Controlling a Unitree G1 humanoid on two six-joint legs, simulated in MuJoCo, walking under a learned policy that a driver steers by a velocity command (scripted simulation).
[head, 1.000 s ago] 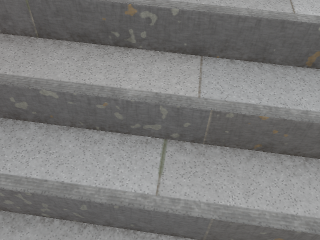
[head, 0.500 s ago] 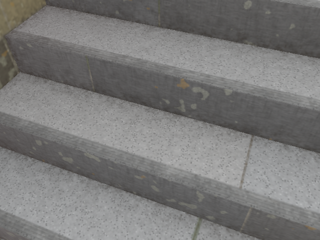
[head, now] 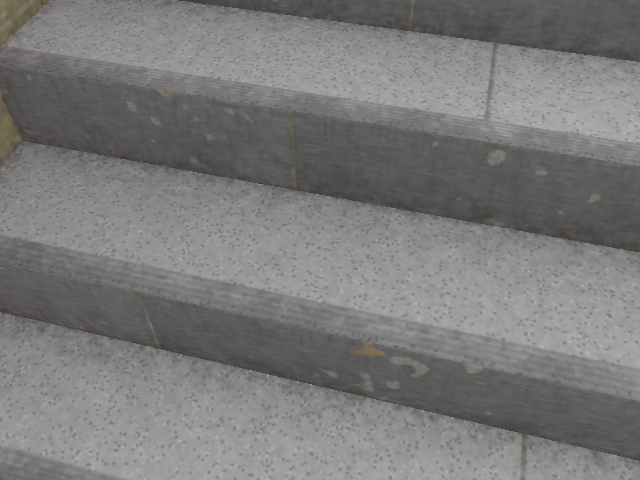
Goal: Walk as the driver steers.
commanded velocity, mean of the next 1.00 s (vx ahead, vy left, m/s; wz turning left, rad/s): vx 0.36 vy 0.00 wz -0.55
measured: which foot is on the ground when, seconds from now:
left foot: down 0.00-0.44, up 0.46-0.84, down 0.86-1.00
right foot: up 0.00-0.36, down 0.38-0.88, up 0.90-1.00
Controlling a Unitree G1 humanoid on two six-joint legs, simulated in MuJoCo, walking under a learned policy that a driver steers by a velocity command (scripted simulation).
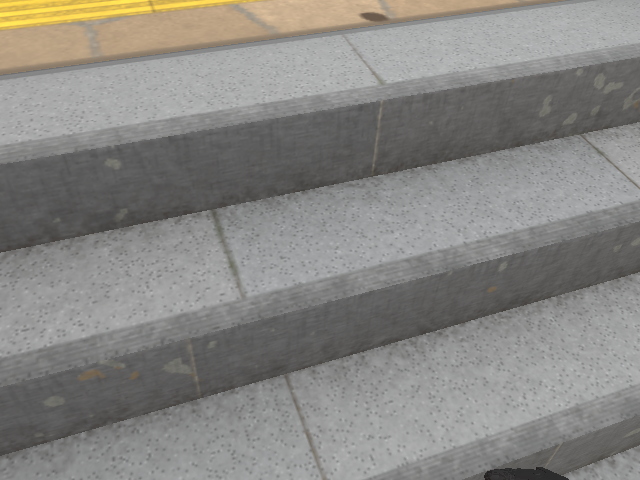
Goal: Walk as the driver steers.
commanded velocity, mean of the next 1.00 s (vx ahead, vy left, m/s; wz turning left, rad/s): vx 0.06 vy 0.00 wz -0.38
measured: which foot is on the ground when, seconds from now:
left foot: down 0.00-0.50, up 0.52-0.84, down 0.86-1.00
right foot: up 0.00-0.48, down 0.50-1.00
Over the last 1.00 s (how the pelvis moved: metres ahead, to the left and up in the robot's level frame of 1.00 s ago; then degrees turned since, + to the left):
0.48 0.01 0.35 -33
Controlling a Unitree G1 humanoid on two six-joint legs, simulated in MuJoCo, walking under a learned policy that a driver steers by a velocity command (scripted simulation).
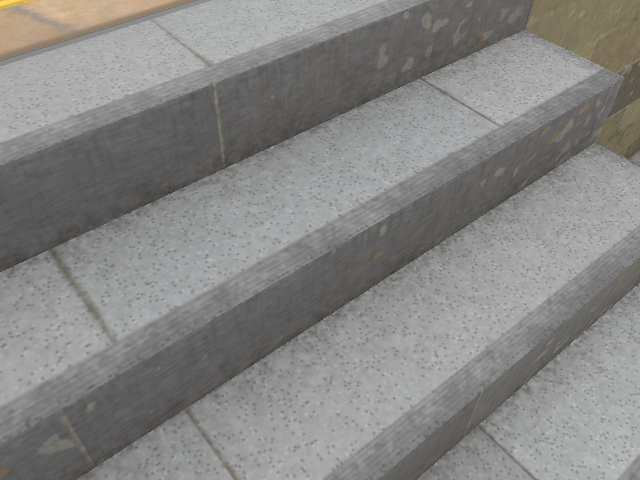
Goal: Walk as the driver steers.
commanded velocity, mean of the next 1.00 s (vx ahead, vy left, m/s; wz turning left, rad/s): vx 0.34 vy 0.00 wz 0.53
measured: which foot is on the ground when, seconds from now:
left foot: down 0.00-0.46, up 0.48-0.74, down 0.76-1.00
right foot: down 0.00-0.00, up 0.02-0.44, down 0.46-0.80, up 0.82-1.00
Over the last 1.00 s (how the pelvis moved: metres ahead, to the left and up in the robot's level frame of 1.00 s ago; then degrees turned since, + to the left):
0.07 0.02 -0.06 -20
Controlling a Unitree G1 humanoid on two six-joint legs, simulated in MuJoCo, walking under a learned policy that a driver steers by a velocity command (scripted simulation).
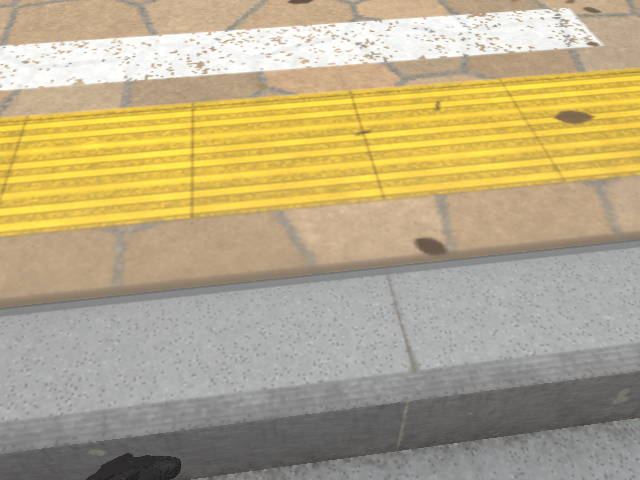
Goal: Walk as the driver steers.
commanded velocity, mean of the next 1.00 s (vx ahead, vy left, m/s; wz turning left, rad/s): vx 0.29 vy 0.00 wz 0.46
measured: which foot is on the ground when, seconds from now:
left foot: down 0.00-0.30, up 0.32-0.86, down 0.88-1.00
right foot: up 0.00-0.26, down 0.28-0.94, up 0.96-1.00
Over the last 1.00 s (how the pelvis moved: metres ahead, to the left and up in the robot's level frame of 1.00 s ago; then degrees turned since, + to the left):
0.42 0.02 0.32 32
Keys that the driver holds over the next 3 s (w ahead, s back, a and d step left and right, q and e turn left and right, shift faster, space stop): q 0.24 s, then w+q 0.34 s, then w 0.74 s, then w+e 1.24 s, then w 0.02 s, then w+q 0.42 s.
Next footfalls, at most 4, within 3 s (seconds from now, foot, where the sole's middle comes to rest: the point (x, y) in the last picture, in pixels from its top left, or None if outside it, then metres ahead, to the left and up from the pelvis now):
0.28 right None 0.13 -0.19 -0.75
0.88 left None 0.32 0.09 -0.57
1.34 right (321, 338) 0.65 0.01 -0.39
1.92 left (165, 245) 0.87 0.31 -0.39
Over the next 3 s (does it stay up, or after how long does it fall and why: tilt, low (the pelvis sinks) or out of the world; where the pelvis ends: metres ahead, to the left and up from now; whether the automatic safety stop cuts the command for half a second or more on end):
stays up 1.28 0.14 0.37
